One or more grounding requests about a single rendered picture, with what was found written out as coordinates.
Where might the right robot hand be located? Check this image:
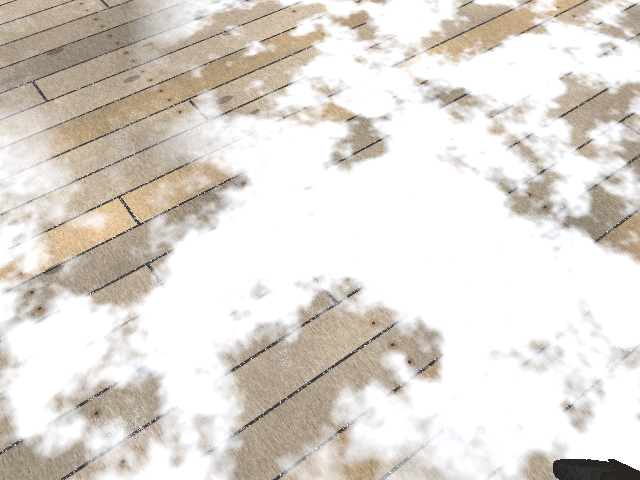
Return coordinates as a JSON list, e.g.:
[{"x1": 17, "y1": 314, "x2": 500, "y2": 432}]
[{"x1": 553, "y1": 459, "x2": 640, "y2": 480}]

